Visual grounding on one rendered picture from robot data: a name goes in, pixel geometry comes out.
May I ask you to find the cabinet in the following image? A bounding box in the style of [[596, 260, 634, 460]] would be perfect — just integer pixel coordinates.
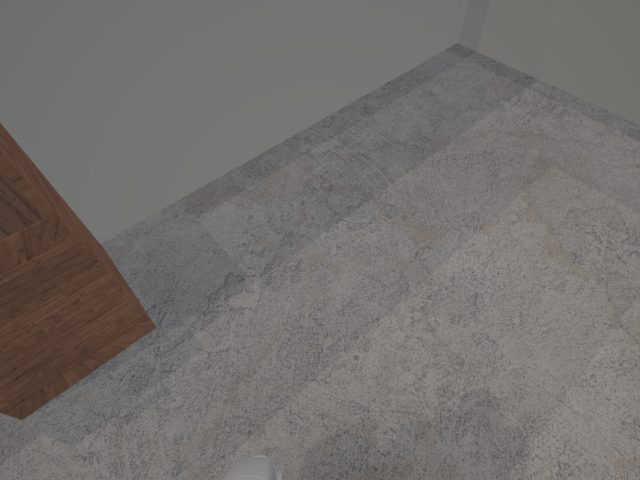
[[0, 123, 156, 420]]

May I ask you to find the drawer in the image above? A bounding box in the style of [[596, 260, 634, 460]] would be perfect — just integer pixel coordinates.
[[0, 170, 42, 240]]

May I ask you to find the left robot thigh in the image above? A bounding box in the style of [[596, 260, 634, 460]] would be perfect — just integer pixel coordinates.
[[221, 457, 283, 480]]

